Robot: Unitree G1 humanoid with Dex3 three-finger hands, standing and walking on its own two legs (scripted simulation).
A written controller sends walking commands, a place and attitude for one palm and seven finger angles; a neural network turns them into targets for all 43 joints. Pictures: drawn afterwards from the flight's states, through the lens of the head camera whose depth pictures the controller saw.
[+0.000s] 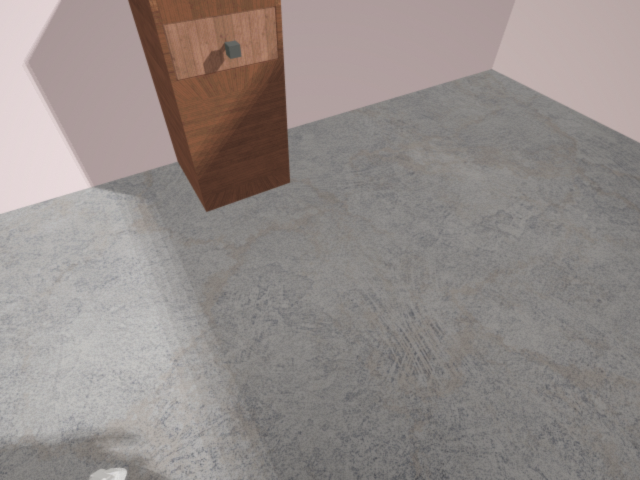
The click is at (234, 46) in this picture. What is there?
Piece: drawer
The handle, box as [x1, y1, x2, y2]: [224, 40, 241, 58]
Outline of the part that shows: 235,40 224,42 226,54 230,58 241,56 239,44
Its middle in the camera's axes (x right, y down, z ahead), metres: -0.31 -0.66 +1.33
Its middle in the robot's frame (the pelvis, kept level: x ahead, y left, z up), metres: +1.42 +0.39 -0.06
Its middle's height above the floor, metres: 0.71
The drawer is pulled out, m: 0.00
